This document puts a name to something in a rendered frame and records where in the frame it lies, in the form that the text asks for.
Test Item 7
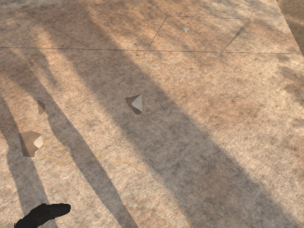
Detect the robot left hand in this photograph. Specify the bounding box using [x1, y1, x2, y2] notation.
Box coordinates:
[14, 203, 71, 228]

